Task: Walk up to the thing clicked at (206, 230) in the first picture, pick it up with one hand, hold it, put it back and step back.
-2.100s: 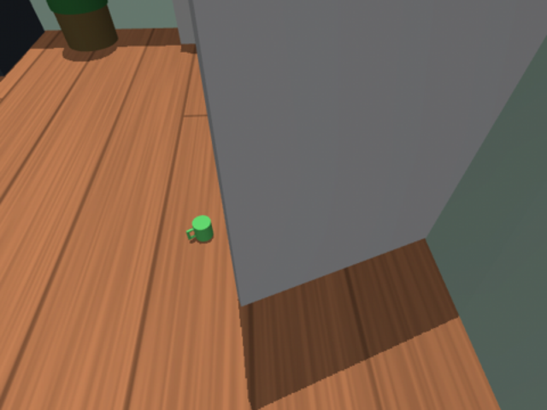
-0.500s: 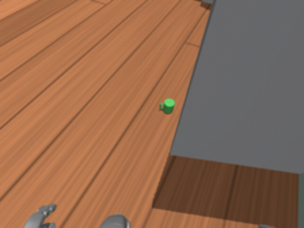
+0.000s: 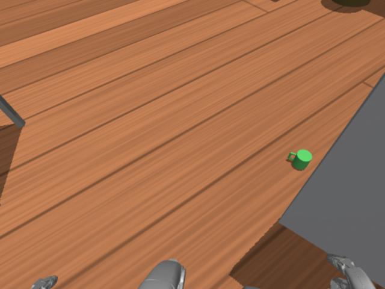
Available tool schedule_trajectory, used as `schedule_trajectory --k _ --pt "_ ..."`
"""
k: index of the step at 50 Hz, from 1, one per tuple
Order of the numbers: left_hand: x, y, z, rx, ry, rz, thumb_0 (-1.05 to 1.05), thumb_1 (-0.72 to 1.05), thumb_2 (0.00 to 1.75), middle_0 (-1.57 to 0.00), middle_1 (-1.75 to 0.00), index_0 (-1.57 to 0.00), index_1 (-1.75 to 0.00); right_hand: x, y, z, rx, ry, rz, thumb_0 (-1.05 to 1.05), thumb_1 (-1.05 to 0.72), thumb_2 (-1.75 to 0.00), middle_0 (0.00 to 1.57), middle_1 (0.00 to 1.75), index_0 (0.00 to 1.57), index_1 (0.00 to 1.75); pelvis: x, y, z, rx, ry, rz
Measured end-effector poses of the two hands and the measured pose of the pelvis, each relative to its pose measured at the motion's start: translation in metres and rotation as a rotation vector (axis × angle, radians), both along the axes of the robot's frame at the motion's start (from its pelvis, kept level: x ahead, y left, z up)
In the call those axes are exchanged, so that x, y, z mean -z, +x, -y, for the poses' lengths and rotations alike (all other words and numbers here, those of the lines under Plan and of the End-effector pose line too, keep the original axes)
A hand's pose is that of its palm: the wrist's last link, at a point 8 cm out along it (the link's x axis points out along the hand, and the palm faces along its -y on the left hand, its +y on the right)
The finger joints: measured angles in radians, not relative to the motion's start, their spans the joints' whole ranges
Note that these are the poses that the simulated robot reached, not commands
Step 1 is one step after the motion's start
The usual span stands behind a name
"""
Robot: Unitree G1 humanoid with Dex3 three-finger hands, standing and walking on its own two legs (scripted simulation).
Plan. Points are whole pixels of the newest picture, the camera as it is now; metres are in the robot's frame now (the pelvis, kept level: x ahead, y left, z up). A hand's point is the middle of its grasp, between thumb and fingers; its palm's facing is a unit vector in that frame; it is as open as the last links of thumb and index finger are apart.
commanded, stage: walk up
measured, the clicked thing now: (298, 158) +0.86 -0.55 -0.72
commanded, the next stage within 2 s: stand in 1.76 s
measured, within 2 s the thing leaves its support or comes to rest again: neither
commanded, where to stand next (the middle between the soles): +0.08 +0.03 m, yaw +38 degrees
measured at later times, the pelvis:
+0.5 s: pelvis +0.01 +0.01 -0.02, yaw +22 degrees
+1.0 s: pelvis +0.01 +0.01 -0.01, yaw +35 degrees
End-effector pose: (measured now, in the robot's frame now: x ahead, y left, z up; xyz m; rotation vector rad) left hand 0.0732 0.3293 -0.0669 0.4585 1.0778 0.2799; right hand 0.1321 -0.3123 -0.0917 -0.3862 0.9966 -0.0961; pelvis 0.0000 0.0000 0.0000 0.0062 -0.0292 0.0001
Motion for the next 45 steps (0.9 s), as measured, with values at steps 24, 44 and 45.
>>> schedule_trajectory --k 24,44,45 --pt "0.047 -0.107 -0.013 -0.351 -0.111 0.008 0.01 0.91 0.90 -0.20 -0.30 -0.20 -0.30 0.005 0.071 -0.059 -0.306 -0.108 -0.048 0.01 -0.90 -0.89 0.21 0.31 0.21 0.30 0.018 0.013 -0.015 -0.377 -0.003 0.001" --pt "0.047 -0.205 0.008 -0.623 -0.103 -0.044 0.00 0.90 0.90 -0.20 -0.30 -0.20 -0.30 0.010 0.123 -0.110 -0.515 -0.103 -0.030 0.00 -0.91 -0.89 0.21 0.30 0.21 0.30 0.017 0.005 -0.014 -0.573 0.029 0.011" --pt "0.048 -0.207 0.009 -0.637 -0.109 -0.050 0.00 0.90 0.90 -0.20 -0.30 -0.20 -0.30 0.010 0.122 -0.112 -0.518 -0.103 -0.033 0.00 -0.90 -0.89 0.21 0.30 0.21 0.30 0.016 0.005 -0.014 -0.583 0.024 0.014"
